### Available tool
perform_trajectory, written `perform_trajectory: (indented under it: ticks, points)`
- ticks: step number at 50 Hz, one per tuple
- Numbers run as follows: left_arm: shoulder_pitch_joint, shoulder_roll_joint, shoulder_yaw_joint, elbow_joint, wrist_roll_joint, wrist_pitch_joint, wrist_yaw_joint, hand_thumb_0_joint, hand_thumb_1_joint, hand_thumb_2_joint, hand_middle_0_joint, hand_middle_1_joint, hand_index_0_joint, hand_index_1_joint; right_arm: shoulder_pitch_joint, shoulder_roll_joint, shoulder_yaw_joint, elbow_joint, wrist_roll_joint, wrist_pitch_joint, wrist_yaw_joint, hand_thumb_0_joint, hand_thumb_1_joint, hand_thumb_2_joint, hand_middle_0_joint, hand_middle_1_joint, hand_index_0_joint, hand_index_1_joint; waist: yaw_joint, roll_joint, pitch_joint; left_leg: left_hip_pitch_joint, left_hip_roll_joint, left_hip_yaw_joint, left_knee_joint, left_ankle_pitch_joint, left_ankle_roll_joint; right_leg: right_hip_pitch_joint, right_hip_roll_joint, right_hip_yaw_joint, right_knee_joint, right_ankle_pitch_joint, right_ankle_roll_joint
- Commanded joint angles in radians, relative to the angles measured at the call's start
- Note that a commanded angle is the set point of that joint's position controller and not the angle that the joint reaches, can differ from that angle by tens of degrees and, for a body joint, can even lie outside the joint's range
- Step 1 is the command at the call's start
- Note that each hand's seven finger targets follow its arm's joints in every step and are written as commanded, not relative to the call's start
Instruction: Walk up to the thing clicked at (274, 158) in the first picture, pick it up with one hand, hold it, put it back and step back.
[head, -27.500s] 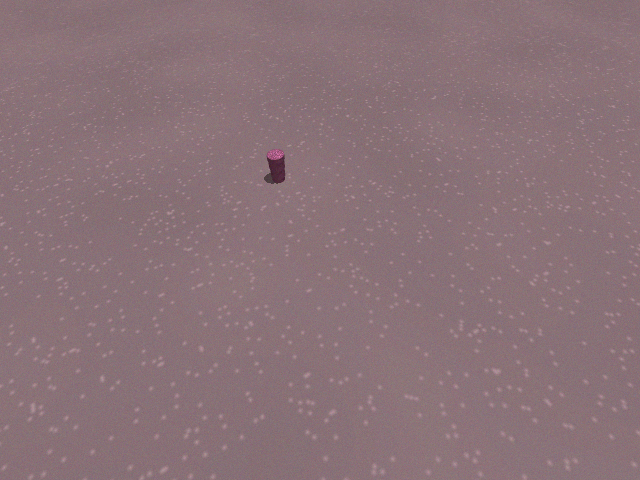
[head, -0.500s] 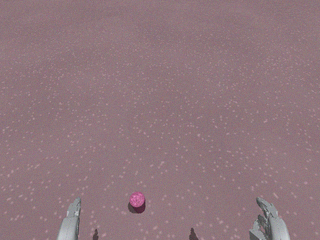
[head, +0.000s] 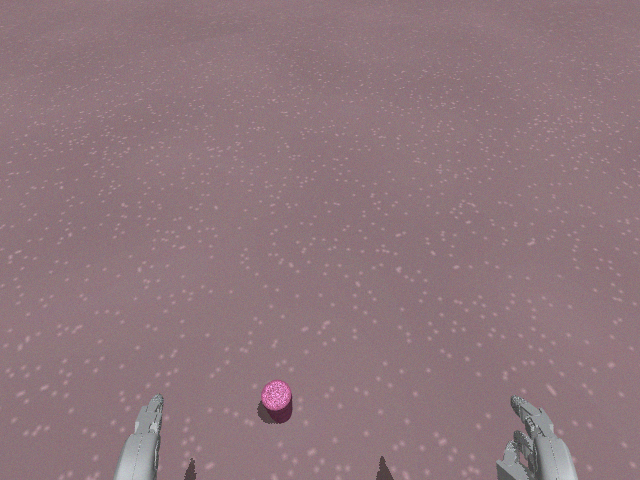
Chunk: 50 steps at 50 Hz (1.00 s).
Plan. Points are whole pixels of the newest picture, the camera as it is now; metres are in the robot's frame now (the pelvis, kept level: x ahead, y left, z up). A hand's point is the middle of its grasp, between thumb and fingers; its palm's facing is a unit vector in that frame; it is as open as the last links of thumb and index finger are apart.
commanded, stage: home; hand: left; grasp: from the side
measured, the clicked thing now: (279, 403) +0.44 +0.16 -0.65
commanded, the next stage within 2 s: stand in 0.24 s
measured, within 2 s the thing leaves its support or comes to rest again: neither
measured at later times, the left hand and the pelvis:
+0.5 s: hand (190, 460) +0.18 +0.18 -0.05, palm faces +0.10 -0.95 -0.28, open 16.1 cm; pelvis +0.01 +0.00 +0.00, yaw +0 degrees
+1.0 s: hand out of the picture +0.13 +0.24 -0.11, palm faces -0.01 -0.94 -0.34, open 7.6 cm; pelvis +0.00 +0.00 +0.02, yaw +0 degrees
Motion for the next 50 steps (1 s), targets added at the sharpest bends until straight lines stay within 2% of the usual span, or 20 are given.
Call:
perform_trajectory:
  ticks: [1,2,3,13,17,18,19,20,22,27,30,34,36,37,38,39,42,44,48,50]
  points:
    - [-0.027,0.108,0.066,-0.186,0.011,-0.052,0.015,0.000,-0.528,0.071,-0.051,-0.062,-0.053,-0.060,-0.073,-0.116,-0.048,-0.167,-0.001,-0.059,-0.010,0.000,-0.899,-0.902,0.200,0.300,0.200,0.300,0.001,-0.002,-0.083,0.061,-0.031,0.030,-0.173,0.121,0.027,0.046,0.027,-0.012,-0.172,0.106,-0.011]
    - [-0.017,0.094,0.050,-0.174,0.011,-0.052,0.013,0.000,-0.533,0.067,-0.051,-0.060,-0.052,-0.059,-0.075,-0.114,-0.046,-0.166,-0.002,-0.060,-0.007,0.000,-0.899,-0.902,0.200,0.300,0.200,0.300,0.002,-0.004,-0.074,0.058,-0.029,0.026,-0.178,0.117,0.025,0.044,0.029,-0.017,-0.165,0.101,-0.012]
    - [-0.028,0.106,0.063,-0.189,0.010,-0.055,0.014,0.000,-0.517,0.078,-0.052,-0.064,-0.054,-0.062,-0.079,-0.112,-0.045,-0.169,-0.001,-0.060,-0.006,0.000,-0.899,-0.902,0.200,0.300,0.200,0.300,0.005,0.004,-0.070,0.048,-0.031,0.028,-0.179,0.103,0.026,0.045,0.027,-0.016,-0.170,0.090,-0.014]
    - [-0.019,0.099,0.062,-0.187,0.014,-0.060,0.014,0.000,-0.528,0.070,-0.051,-0.061,-0.052,-0.060,-0.062,-0.113,-0.050,-0.161,-0.003,-0.066,-0.006,0.000,-0.899,-0.902,0.200,0.300,0.200,0.300,0.001,-0.001,-0.092,0.073,-0.029,0.032,-0.160,0.155,0.024,0.050,0.029,-0.013,-0.160,0.138,-0.012]
    - [-0.011,0.094,0.056,-0.198,0.014,-0.060,0.013,0.000,-0.528,0.070,-0.051,-0.061,-0.052,-0.060,-0.060,-0.118,-0.054,-0.160,-0.003,-0.066,-0.008,0.000,-0.899,-0.902,0.200,0.300,0.200,0.300,-0.001,-0.012,-0.124,0.092,-0.025,0.027,-0.155,0.211,0.023,0.065,0.032,-0.015,-0.146,0.187,-0.013]
    - [-0.010,0.102,0.061,-0.194,0.014,-0.059,0.012,0.000,-0.448,0.150,-0.131,-0.141,-0.132,-0.140,-0.063,-0.116,-0.052,-0.160,-0.002,-0.065,-0.008,0.000,-0.900,-0.900,0.200,0.300,0.200,0.300,0.005,-0.002,-0.115,0.086,-0.028,0.033,-0.151,0.216,0.024,0.070,0.027,-0.011,-0.153,0.196,-0.012]
    - [-0.016,0.098,0.055,-0.194,0.014,-0.057,0.012,0.000,-0.368,0.230,-0.200,-0.221,-0.200,-0.220,-0.055,-0.117,-0.051,-0.155,-0.004,-0.065,-0.007,0.000,-0.900,-0.900,0.200,0.300,0.200,0.300,-0.005,-0.001,-0.109,0.092,-0.026,0.032,-0.152,0.215,0.024,0.061,0.030,-0.012,-0.149,0.195,-0.011]
    - [-0.007,0.097,0.060,-0.191,0.014,-0.054,0.012,0.000,-0.288,0.310,-0.200,-0.300,-0.200,-0.300,-0.057,-0.115,-0.052,-0.155,-0.005,-0.064,-0.009,0.000,-0.900,-0.900,0.200,0.300,0.200,0.300,-0.001,0.001,-0.129,0.094,-0.027,0.032,-0.145,0.241,0.024,0.077,0.029,-0.012,-0.148,0.224,-0.011]
    - [-0.014,0.094,0.056,-0.181,0.015,-0.052,0.011,0.000,-0.128,0.470,-0.200,-0.300,-0.200,-0.301,-0.057,-0.120,-0.054,-0.154,-0.004,-0.063,-0.010,0.000,-0.900,-0.900,0.200,0.300,0.200,0.300,-0.010,-0.019,-0.117,0.093,-0.026,0.032,-0.145,0.233,0.026,0.064,0.029,-0.011,-0.152,0.219,-0.009]
    - [0.004,0.102,0.062,-0.189,0.014,-0.048,0.011,0.000,0.272,0.870,-0.200,-0.300,-0.200,-0.301,-0.049,-0.119,-0.054,-0.152,-0.005,-0.057,-0.008,0.000,-0.900,-0.900,0.200,0.300,0.200,0.300,0.002,0.004,-0.130,0.103,-0.026,0.030,-0.143,0.298,0.020,0.088,0.029,-0.017,-0.135,0.272,-0.012]
    - [-0.005,0.094,0.061,-0.181,0.014,-0.048,0.013,0.000,0.512,0.900,-0.200,-0.300,-0.200,-0.301,-0.055,-0.113,-0.052,-0.153,-0.005,-0.056,-0.008,0.000,-0.900,-0.900,0.200,0.300,0.200,0.300,-0.004,-0.016,-0.130,0.103,-0.026,0.033,-0.136,0.287,0.025,0.092,0.027,-0.012,-0.147,0.274,-0.008]
    - [-0.024,0.089,0.049,-0.190,0.012,-0.045,0.013,0.000,0.832,0.900,-0.200,-0.300,-0.200,-0.301,-0.059,-0.114,-0.050,-0.155,-0.004,-0.055,-0.006,0.000,-0.900,-0.900,0.200,0.300,0.200,0.300,0.000,0.019,-0.088,0.094,-0.023,0.026,-0.163,0.234,0.020,0.061,0.030,-0.019,-0.146,0.206,-0.014]
    - [-0.020,0.098,0.061,-0.196,0.012,-0.047,0.013,0.000,0.900,0.900,-0.200,-0.300,-0.200,-0.301,-0.056,-0.116,-0.053,-0.159,-0.004,-0.055,-0.007,0.000,-0.900,-0.900,0.200,0.300,0.200,0.300,-0.001,0.007,-0.109,0.101,-0.025,0.029,-0.156,0.242,0.021,0.072,0.028,-0.017,-0.150,0.217,-0.012]
    - [-0.221,0.222,0.101,0.155,0.104,-0.161,-0.034,0.000,0.900,0.900,-0.200,-0.300,-0.200,-0.301,-0.121,-0.256,-0.088,0.066,-0.121,0.010,0.053,0.000,-0.900,-0.900,0.200,0.300,0.200,0.300,0.034,-0.051,0.043,0.150,0.015,-0.033,-0.210,0.359,0.063,0.157,-0.051,0.076,-0.169,0.258,-0.068]
    - [-0.170,0.233,0.108,0.274,0.117,-0.207,-0.057,0.000,0.900,0.900,-0.200,-0.300,-0.200,-0.301,-0.106,-0.250,-0.098,0.101,-0.132,0.039,0.086,0.000,-0.900,-0.900,0.200,0.300,0.200,0.300,0.037,-0.088,-0.035,0.182,0.009,0.001,-0.180,0.388,0.079,0.217,-0.070,0.097,-0.187,0.320,-0.090]
    - [-0.174,0.244,0.104,0.315,0.115,-0.235,-0.068,0.000,0.900,0.900,-0.200,-0.300,-0.200,-0.301,-0.097,-0.234,-0.095,0.108,-0.126,0.051,0.101,0.000,-0.900,-0.900,0.200,0.300,0.200,0.300,0.024,-0.104,-0.053,0.192,0.006,0.008,-0.177,0.398,0.083,0.243,-0.081,0.119,-0.193,0.361,-0.102]
    - [-0.217,0.257,0.088,0.414,0.076,-0.281,-0.094,0.000,0.900,0.900,-0.200,-0.300,-0.200,-0.301,-0.097,-0.226,-0.093,0.145,-0.076,0.061,0.141,0.000,-0.900,-0.900,0.200,0.300,0.200,0.300,0.020,-0.059,-0.057,0.244,-0.004,-0.002,-0.245,0.344,0.088,0.276,-0.092,0.138,-0.223,0.352,-0.089]
    - [-0.228,0.251,0.089,0.488,0.061,-0.287,-0.099,0.000,0.900,0.900,-0.200,-0.300,-0.200,-0.301,-0.113,-0.240,-0.103,0.171,-0.060,0.064,0.154,0.000,-0.900,-0.900,0.200,0.300,0.200,0.300,0.038,-0.041,-0.064,0.278,0.002,-0.017,-0.265,0.366,0.081,0.281,-0.090,0.123,-0.238,0.369,-0.077]
    - [-0.277,0.259,0.085,0.618,0.059,-0.299,-0.097,0.000,0.900,0.900,-0.200,-0.300,-0.200,-0.301,-0.135,-0.236,-0.104,0.239,-0.065,0.076,0.163,0.000,-0.900,-0.900,0.200,0.300,0.200,0.300,0.037,-0.013,-0.021,0.304,0.015,-0.045,-0.343,0.298,0.081,0.297,-0.086,0.110,-0.287,0.294,-0.061]
    - [-0.278,0.266,0.084,0.672,0.060,-0.303,-0.095,0.000,0.900,0.900,-0.200,-0.300,-0.200,-0.301,-0.143,-0.241,-0.106,0.266,-0.063,0.079,0.164,0.000,-0.900,-0.900,0.200,0.300,0.200,0.300,0.040,-0.008,-0.007,0.312,0.021,-0.057,-0.372,0.315,0.080,0.325,-0.087,0.101,-0.309,0.307,-0.056]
